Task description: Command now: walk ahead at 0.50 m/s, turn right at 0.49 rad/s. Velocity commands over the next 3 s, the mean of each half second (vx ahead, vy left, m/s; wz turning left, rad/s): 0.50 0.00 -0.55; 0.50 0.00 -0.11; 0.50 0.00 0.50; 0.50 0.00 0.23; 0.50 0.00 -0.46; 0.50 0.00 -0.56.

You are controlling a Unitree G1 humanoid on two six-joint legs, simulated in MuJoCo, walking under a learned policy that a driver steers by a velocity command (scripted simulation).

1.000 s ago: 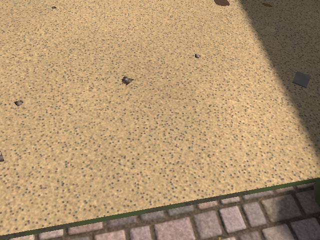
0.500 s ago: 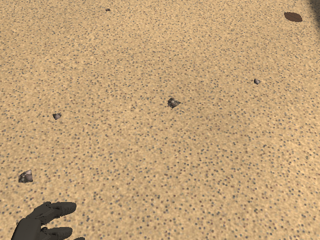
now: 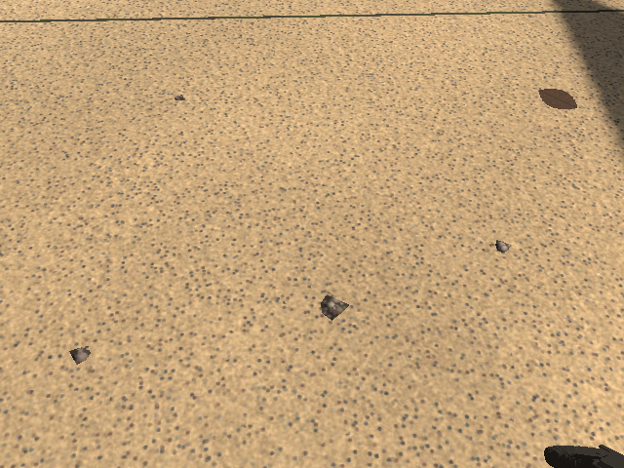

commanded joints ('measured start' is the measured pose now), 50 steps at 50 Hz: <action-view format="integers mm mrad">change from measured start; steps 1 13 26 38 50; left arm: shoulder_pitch -66 -324 -90 -62 -12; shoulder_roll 109 14 154 142 116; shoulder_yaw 27 -3 53 31 0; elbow -107 -215 -195 -103 -95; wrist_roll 8 16 16 29 37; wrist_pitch -9 9 -7 -28 -49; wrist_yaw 2 -55 -41 -8 -11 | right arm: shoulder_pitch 148 180 107 -69 346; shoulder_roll -109 -191 -179 -88 -204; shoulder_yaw -41 -76 -44 -11 -66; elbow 1 97 2 -11 23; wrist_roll -4 10 29 20 36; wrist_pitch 3 1 -42 -5 13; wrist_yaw -2 -19 -12 15 37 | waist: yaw -102 -127 1 31 -149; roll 142 73 24 -39 226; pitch -30 62 -117 17 -328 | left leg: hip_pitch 401 349 -399 -160 754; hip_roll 302 259 95 89 315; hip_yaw -384 83 -80 -10 -770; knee -299 -400 710 79 -226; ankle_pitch -131 251 -202 360 -207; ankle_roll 163 147 -11 -52 323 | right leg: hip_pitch -455 -355 425 127 -400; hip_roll -111 -129 -274 -176 10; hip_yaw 10 -96 399 52 23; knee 188 -298 -737 -836 293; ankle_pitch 110 484 240 428 -73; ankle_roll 9 9 -301 -211 -3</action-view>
